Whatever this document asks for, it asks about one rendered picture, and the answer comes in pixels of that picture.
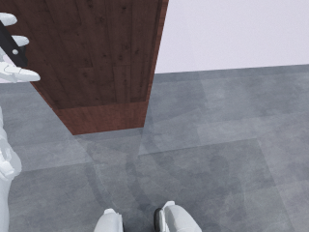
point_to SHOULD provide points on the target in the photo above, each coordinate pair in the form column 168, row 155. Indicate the right robot thigh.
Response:
column 174, row 218

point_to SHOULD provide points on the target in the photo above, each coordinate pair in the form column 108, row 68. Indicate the right robot shin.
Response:
column 169, row 203

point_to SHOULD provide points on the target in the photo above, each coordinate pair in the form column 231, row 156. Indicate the robot left upper arm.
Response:
column 10, row 166

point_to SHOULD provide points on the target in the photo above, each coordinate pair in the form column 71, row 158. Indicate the cupboard door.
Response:
column 88, row 52

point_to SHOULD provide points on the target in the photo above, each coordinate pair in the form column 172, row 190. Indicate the robot left hand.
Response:
column 8, row 71

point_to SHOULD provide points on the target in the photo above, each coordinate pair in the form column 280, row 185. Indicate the handle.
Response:
column 8, row 44

